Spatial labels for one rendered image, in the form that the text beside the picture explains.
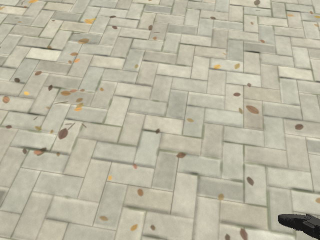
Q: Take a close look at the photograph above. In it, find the right robot hand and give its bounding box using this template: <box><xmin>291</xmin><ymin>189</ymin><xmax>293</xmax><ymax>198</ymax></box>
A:
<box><xmin>278</xmin><ymin>214</ymin><xmax>320</xmax><ymax>240</ymax></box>

